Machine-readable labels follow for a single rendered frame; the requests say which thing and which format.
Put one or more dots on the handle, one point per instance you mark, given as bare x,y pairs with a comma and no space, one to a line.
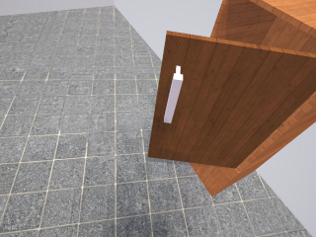
173,95

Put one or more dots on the cupboard door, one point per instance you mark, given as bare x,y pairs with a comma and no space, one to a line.
234,95

